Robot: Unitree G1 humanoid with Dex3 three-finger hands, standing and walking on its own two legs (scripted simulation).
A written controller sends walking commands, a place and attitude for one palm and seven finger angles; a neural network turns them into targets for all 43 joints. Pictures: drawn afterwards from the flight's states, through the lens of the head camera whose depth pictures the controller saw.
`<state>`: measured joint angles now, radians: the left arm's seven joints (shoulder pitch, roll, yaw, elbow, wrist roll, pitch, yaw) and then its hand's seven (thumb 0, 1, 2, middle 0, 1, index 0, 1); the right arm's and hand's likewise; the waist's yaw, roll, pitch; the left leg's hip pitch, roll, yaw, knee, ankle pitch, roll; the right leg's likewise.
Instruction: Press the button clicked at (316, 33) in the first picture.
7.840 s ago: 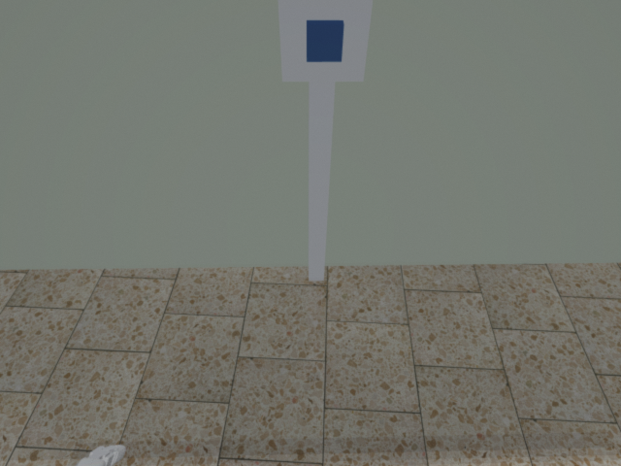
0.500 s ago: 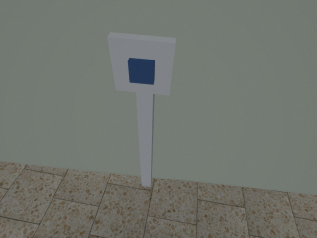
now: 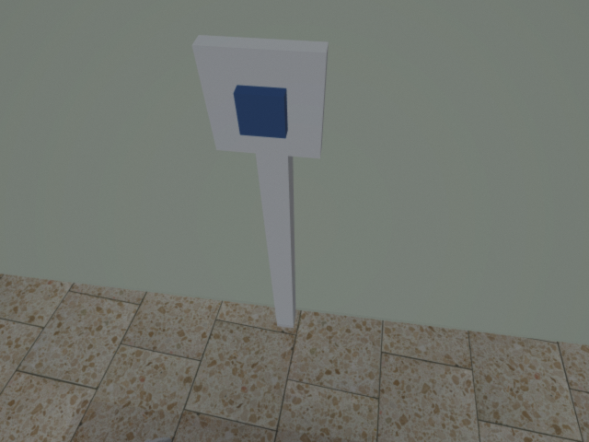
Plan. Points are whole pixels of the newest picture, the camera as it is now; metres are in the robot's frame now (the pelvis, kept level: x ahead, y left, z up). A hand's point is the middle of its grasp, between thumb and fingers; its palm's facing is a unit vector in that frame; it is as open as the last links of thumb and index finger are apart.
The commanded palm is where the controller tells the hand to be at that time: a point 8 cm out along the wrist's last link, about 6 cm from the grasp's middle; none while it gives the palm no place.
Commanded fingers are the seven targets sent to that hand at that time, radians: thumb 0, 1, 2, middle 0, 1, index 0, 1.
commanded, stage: come to a stop and stand still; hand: left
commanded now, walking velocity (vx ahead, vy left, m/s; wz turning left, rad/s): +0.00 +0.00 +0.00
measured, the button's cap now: (262, 111) +0.53 +0.10 +0.16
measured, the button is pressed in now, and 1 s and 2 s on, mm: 0 0 0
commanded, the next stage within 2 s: look again from close up in 0.48 s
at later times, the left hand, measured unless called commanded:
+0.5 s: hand out of the picture -0.03 +0.19 -0.17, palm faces +0.02 -0.98 -0.19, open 7.4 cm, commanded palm none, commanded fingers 0.00 0.90 0.90 -0.20 -0.30 -0.20 -0.30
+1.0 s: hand out of the picture -0.02 +0.20 -0.16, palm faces +0.00 -0.97 -0.23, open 7.4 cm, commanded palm none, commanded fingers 0.00 0.90 0.90 -0.20 -0.30 -0.20 -0.30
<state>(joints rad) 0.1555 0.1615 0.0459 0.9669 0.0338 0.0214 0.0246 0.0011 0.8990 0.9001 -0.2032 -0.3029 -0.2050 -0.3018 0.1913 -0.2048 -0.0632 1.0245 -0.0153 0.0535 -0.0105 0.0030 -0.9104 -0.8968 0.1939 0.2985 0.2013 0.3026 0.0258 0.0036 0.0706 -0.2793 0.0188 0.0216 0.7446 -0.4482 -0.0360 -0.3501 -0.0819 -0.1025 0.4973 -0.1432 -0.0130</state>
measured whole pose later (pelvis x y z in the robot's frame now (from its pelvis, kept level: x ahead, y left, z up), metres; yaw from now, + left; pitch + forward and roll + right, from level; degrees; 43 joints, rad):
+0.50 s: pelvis -0.02 +0.03 +0.01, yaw -1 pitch +0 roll +1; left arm 0.29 0.12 0.00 1.15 0.01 0.00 0.03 0.00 0.90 0.90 -0.20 -0.30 -0.20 -0.30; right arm 0.25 -0.16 -0.01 1.14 -0.01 0.00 -0.04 0.01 -0.93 -0.90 0.20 0.30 0.20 0.30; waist 0.00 0.01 0.03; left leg -0.15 -0.01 0.06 0.40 -0.25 0.02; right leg -0.15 -0.03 -0.03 0.44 -0.28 0.01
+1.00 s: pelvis -0.03 +0.03 +0.00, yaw -1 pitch -1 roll +1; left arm 0.28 0.15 -0.01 1.08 0.01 -0.02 0.03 0.00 0.90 0.90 -0.20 -0.30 -0.20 -0.30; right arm 0.30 -0.16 0.02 1.09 -0.02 -0.01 -0.02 0.01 -0.92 -0.90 0.20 0.30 0.20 0.30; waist 0.00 0.03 0.02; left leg -0.20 0.00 0.07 0.48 -0.27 0.02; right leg -0.20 -0.03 -0.02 0.53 -0.31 0.00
